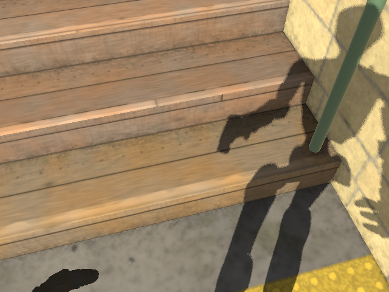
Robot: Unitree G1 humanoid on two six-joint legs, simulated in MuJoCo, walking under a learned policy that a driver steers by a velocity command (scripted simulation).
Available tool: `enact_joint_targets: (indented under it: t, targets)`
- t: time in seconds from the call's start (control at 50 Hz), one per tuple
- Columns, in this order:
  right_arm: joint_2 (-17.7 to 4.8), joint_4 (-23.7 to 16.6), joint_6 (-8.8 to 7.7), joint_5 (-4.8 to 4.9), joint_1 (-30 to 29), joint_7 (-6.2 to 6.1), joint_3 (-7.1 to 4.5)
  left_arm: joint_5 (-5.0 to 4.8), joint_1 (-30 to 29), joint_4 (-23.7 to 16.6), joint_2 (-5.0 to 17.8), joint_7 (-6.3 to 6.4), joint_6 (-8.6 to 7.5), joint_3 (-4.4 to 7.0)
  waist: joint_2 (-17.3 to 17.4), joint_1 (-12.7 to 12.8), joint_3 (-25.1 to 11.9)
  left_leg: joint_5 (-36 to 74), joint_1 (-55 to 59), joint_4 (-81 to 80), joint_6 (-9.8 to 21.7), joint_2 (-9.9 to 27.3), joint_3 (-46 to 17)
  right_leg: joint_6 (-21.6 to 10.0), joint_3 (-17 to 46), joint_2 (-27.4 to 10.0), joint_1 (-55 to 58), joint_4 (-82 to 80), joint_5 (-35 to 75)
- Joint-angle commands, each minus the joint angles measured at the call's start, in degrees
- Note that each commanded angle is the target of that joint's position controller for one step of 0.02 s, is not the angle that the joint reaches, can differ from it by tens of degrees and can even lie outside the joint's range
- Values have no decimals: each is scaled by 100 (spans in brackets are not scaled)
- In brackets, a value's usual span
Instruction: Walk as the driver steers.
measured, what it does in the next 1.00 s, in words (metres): walks ahead: left foot, then right foot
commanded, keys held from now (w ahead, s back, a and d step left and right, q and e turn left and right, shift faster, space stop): w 1.00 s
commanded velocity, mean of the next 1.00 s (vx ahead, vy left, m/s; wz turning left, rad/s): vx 0.49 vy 0.00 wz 0.00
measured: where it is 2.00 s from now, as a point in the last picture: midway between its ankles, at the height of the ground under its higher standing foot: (151, 111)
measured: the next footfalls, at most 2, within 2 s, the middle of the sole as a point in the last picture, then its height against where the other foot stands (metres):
left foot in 0.44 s outside the picture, level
right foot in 0.92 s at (210, 255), level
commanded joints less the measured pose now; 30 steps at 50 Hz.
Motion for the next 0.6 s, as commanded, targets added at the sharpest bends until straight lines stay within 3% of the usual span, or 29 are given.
enact_joint_targets:
  t: [0.02,0.04,0.06,0.12,0.2,0.26,0.32,0.34,0.38,0.4,0.42,0.44,0.46,0.48,0.5,0.52,0.54,0.56,0.58,0.6]
  targets:
    - [-853,-717,-345,197,-562,9,-147,29,1274,198,798,53,-5,216,-455,741,-796,611,-3499,2077,190,432,-224,-1130,3143,-1962,3285,-1981,-1093]
    - [-814,-723,-327,92,-700,-33,-185,93,997,169,656,25,-44,174,-188,530,-503,922,-3223,1774,161,618,-137,-1051,2590,-1759,2513,-2126,-427]
    - [-697,-702,-259,39,-538,-49,-197,162,869,187,548,13,-80,139,-305,288,-475,1097,-2806,1564,150,794,-196,-988,2189,-1569,2028,-2276,-136]
    - [-438,-752,-79,-21,-506,-61,-163,78,918,350,600,6,-132,138,-469,71,-233,1217,-2595,975,0,936,-81,-1047,1563,-1389,1279,-2669,100]
    - [-502,-1116,-77,-113,-1470,-72,-149,61,1299,502,904,153,-121,190,-275,276,28,2449,-3134,-435,-217,960,38,-1015,1145,-1288,1327,-2858,403]
    - [-397,-1282,-143,-80,-2185,-5,-78,5,1622,590,1039,206,-87,197,-244,536,56,3244,-2751,-1683,-232,675,305,-806,762,-1112,1433,-2817,581]
    - [-472,-1441,-168,-18,-2686,75,-49,-35,2004,754,1121,203,-23,210,-281,734,96,3269,-2776,-2231,-208,564,309,-759,788,-1300,2053,-2593,566]
    - [-320,-1467,-7,-380,-2625,234,12,258,2269,919,789,161,-19,112,-317,628,22,3242,-2330,-2317,-130,511,600,-615,627,-1240,2080,-2528,783]
    - [-516,-1496,64,-386,-2533,276,-54,302,2239,921,941,156,8,156,-523,544,-9,2524,-1994,-2440,28,351,608,-452,683,-1346,2336,-2126,1474]
    - [-672,-1405,31,-416,-2267,275,-106,340,2136,887,1055,152,37,194,-504,402,-90,2077,-1726,-2578,92,225,633,-351,648,-1327,2490,-1669,2176]
    - [-745,-1201,-48,-439,-1591,234,-152,334,2118,882,1101,166,61,200,-445,97,-411,1933,-1051,-2927,200,66,690,-264,543,-1177,2594,-806,2837]
    - [-978,-915,-136,-525,-667,154,-224,324,2175,838,940,174,64,143,-207,-249,-1014,2020,106,-3039,365,293,492,-149,371,-898,2222,433,2453]
    - [-1733,-819,-170,-635,9,66,-403,95,2660,581,308,140,22,-36,1163,-177,-1911,2210,2041,-3073,953,1962,-1702,122,-64,-245,380,2474,381]
    - [-1794,-670,-75,-416,163,85,-483,129,2799,737,583,164,25,43,1573,-194,-2220,2342,2227,-3791,1286,2369,-3195,100,322,285,-563,3532,-2228]
    - [-1413,-781,-53,-296,-390,118,-384,211,2477,770,834,159,58,117,831,3,-1548,1766,1602,-3822,1187,2077,-2481,-20,738,-124,-834,3875,-1870]
    - [-960,-877,-58,-259,-912,141,-270,212,2148,726,729,109,48,87,473,121,-960,1738,832,-3998,1125,1826,-1839,-32,675,-372,-804,3737,-1381]
    - [-676,-876,-61,-282,-1090,155,-187,195,1966,705,549,81,67,45,367,192,-637,1932,376,-4218,978,1578,-1345,-32,638,-577,-665,3391,-1120]
    - [-534,-810,-76,-261,-1147,141,-135,292,1907,686,490,66,135,23,421,319,-478,2417,-9,-4373,868,1399,-980,33,599,-665,-396,3133,-956]
    - [-534,-747,-111,-273,-1121,141,-128,361,1999,763,419,47,207,2,441,384,-519,2999,-187,-4392,871,1296,-721,85,493,-621,-131,3135,-823]
    - [-563,-685,-157,-257,-1018,152,-132,376,2026,766,374,26,253,-11,408,427,-599,3519,-230,-4368,943,1272,-546,129,444,-585,-41,3137,-770]
Velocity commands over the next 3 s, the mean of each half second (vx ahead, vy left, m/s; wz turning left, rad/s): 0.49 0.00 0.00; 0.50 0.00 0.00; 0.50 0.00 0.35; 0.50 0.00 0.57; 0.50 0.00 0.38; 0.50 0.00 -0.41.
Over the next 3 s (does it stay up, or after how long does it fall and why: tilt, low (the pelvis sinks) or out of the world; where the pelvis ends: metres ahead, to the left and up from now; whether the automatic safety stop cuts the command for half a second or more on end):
stays up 1.49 0.52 0.45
